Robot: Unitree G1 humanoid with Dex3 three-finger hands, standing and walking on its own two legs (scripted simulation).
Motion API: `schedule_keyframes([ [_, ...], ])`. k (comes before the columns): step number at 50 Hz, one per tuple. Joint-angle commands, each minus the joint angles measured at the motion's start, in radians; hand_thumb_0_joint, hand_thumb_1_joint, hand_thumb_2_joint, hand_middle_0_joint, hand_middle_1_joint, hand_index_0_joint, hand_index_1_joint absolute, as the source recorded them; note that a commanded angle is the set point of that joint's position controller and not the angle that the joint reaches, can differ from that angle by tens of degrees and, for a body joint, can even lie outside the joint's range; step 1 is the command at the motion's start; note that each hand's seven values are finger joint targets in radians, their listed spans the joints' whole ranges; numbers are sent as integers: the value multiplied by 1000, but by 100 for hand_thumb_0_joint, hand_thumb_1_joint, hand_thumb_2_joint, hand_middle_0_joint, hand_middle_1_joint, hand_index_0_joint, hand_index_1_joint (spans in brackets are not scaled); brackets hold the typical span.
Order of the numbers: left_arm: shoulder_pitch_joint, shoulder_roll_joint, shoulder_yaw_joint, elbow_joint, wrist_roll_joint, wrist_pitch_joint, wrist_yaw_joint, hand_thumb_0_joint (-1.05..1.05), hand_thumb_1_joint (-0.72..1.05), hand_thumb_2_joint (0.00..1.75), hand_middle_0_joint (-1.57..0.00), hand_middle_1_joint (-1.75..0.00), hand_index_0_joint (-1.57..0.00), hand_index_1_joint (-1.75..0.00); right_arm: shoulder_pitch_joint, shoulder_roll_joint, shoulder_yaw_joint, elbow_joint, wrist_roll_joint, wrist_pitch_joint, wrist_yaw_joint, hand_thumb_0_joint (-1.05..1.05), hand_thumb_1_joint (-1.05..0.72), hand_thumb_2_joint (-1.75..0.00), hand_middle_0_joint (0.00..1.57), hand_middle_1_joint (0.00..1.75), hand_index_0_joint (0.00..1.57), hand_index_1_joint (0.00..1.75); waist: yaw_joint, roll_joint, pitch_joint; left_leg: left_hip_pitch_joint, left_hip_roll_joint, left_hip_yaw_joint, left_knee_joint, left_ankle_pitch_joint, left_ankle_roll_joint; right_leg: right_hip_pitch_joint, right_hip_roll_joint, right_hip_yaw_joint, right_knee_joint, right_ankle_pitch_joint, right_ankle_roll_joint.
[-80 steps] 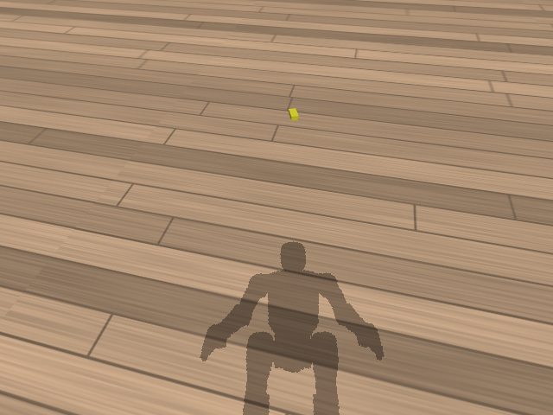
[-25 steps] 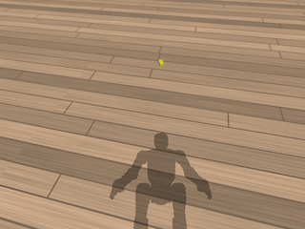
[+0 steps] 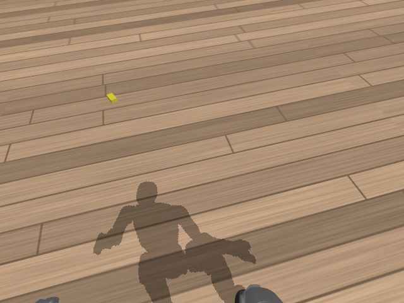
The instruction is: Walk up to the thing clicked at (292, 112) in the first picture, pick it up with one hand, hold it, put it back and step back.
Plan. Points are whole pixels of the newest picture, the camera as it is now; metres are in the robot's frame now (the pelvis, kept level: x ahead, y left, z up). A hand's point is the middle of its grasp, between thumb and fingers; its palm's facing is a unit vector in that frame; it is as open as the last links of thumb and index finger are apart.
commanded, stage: walk up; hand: left
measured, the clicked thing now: (112, 98) +1.72 +0.61 -0.74
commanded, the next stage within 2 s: none
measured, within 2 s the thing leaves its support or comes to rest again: neither
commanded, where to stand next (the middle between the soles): +1.29 +0.77 m, yaw -55 degrees
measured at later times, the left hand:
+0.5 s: hand (45, 206) +0.44 +0.44 -0.15, palm faces -0.30 -0.79 -0.53, open 7.4 cm
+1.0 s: hand (45, 148) +0.63 +0.48 -0.12, palm faces -0.42 -0.73 -0.54, open 7.4 cm
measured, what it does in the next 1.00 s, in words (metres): walks ahead, turning right: right foot, then left foot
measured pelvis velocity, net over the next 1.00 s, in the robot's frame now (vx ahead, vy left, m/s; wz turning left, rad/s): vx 0.44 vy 0.25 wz -0.50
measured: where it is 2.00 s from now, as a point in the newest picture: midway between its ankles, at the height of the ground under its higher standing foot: (121, 191)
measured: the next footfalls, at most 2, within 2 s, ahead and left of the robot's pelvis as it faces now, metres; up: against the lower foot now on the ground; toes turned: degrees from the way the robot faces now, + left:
right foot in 0.04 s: +0.19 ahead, -0.12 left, +0.00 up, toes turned -10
left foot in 0.40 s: +0.39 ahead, +0.27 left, +0.00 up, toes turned -11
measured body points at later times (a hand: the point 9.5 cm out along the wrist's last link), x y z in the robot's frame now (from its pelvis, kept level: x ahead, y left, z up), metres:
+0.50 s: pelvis +0.24 +0.17 -0.03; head +0.24 +0.18 +0.42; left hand +0.45 +0.48 -0.12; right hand +0.20 -0.17 -0.11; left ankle +0.35 +0.28 -0.72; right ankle +0.17 +0.00 -0.65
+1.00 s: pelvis +0.44 +0.25 -0.01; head +0.42 +0.21 +0.44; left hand +0.65 +0.52 -0.08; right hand +0.37 -0.09 -0.13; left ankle +0.59 +0.37 -0.68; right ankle +0.35 +0.09 -0.72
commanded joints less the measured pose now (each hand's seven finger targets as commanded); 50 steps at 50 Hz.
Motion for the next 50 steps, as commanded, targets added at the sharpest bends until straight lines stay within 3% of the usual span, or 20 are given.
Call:
schedule_keyframes([
  [1,253,184,75,-20,-15,-20,33,0,90,90,-20,-30,-20,-30,-170,-209,-56,-185,5,-23,-20,0,-90,-90,20,30,20,30,204,27,-138,-501,86,52,460,868,-68,680,112,-136,-40,51,-68],
  [2,452,258,114,10,1,-20,55,0,90,90,-20,-30,-20,-30,-158,-166,-38,-209,8,-25,-25,0,-90,-90,20,30,20,30,301,-76,-223,-720,50,-14,806,596,-90,890,-47,135,-71,-119,-152],
  [3,438,330,124,-27,0,-18,79,0,90,90,-20,-30,-20,-30,-129,-145,-23,-240,24,-20,-21,0,-90,-90,20,30,20,30,279,-255,-270,-977,-70,-109,1065,-93,-120,950,-373,766,-233,-290,-323],
  [4,308,348,115,-85,2,-27,99,0,90,90,-20,-30,-20,-30,-155,-226,-37,-240,23,-11,-22,0,-90,-90,20,30,20,30,231,-118,-267,-980,40,-336,1155,-97,-103,794,-461,991,-344,-586,-399],
  [9,-68,274,78,-184,-1,-74,110,0,90,90,-20,-30,-20,-30,-56,-230,-40,-178,-6,10,31,0,-90,-90,20,30,20,30,-2,-77,18,-664,192,-275,723,120,-33,100,-221,435,-414,-403,-177],
  [15,-128,314,93,-177,17,-93,98,0,90,90,-20,-30,-20,-30,72,-211,-67,-151,-8,30,80,0,-90,-90,20,30,20,30,-53,-193,-35,-301,125,-64,469,354,-69,-253,-100,224,-314,-506,-132],
  [18,-151,265,84,-178,52,-49,98,0,90,90,-20,-30,-20,-30,177,-191,-92,-142,-6,27,67,0,-90,-90,20,30,20,30,-114,-83,-27,-254,94,-56,409,222,-69,-310,-37,198,-10,-546,-114],
  [19,-151,194,66,-186,58,-39,104,0,90,90,-20,-30,-20,-30,267,-227,-104,-119,-16,16,53,0,-90,-90,20,30,20,30,-155,103,-18,-255,99,-135,266,55,-60,-327,38,129,296,-472,-86],
  [20,-113,94,37,-170,48,-33,105,0,90,90,-20,-30,-20,-30,315,-284,-115,-124,-40,3,29,0,-90,-90,20,30,20,30,-179,338,10,-324,279,-442,-14,-257,-55,-398,146,119,653,-448,-52],
  [21,37,81,21,-166,23,-29,119,0,90,90,-20,-30,-20,-30,101,-394,-131,-181,-16,-8,7,0,-90,-90,20,30,20,30,-24,407,-20,-343,439,-822,-283,-431,41,-430,103,186,794,-361,-67],
  [22,84,134,15,-127,21,-41,126,0,90,90,-20,-30,-20,-30,-21,-404,-140,-207,-2,-10,-5,0,-90,-90,20,30,20,30,29,329,-47,-374,462,-879,-332,-527,91,-381,28,197,850,-272,-68],
  [27,68,216,60,-32,-5,-34,89,0,90,90,-20,-30,-20,-30,-30,-231,-85,-172,-26,-15,-9,0,-90,-90,20,30,20,30,23,175,-38,-368,276,-324,-104,-51,111,-159,-39,98,474,-182,4],
  [32,29,158,45,-74,-3,-32,86,0,90,90,-20,-30,-20,-30,40,-215,-79,-165,-32,-1,-12,0,-90,-90,20,30,20,30,-12,115,-84,-231,318,-240,-61,197,157,-44,-8,64,163,-188,-9],
  [36,208,138,61,-32,1,-39,101,0,90,90,-20,-30,-20,-30,-78,-195,-62,-208,-22,26,1,0,-90,-90,20,30,20,30,113,11,-128,-457,241,-62,169,289,74,377,27,19,-116,38,-39],
  [37,323,205,91,-11,12,-44,118,0,90,90,-20,-30,-20,-30,-92,-155,-44,-228,-20,22,3,0,-90,-90,20,30,20,30,183,-114,-188,-616,175,16,399,344,13,604,-5,97,-148,-17,-60],
  [38,378,276,114,-18,22,-44,133,0,90,90,-20,-30,-20,-30,-65,-100,-25,-242,-25,21,1,0,-90,-90,20,30,20,30,203,-296,-167,-918,71,3,621,-48,-49,751,-200,462,-256,-275,-139],
  [39,297,317,111,-69,19,-43,143,0,90,90,-20,-30,-20,-30,-33,-162,-42,-237,-33,37,-2,0,-90,-90,20,30,20,30,153,-155,-128,-998,90,-178,760,-53,-107,645,-390,789,-354,-474,-253],
  [40,226,337,111,-86,0,-41,154,0,90,90,-20,-30,-20,-30,-57,-238,-68,-229,-34,45,-10,0,-90,-90,20,30,20,30,126,-79,-79,-1007,152,-281,836,-26,-120,547,-444,861,-355,-513,-329],
  [45,150,256,86,-119,9,-70,140,0,90,90,-20,-30,-20,-30,-19,-215,-64,-146,-24,55,10,0,-90,-90,20,30,20,30,51,-105,1,-805,156,-233,723,142,-77,262,-216,399,-250,-65,-197],
  [50,145,313,98,-134,33,-86,145,0,90,90,-20,-30,-20,-30,-120,-203,-69,-191,-18,71,42,0,-90,-90,20,30,20,30,56,-192,28,-701,169,-169,586,210,-70,97,-179,309,-206,-74,-198],
])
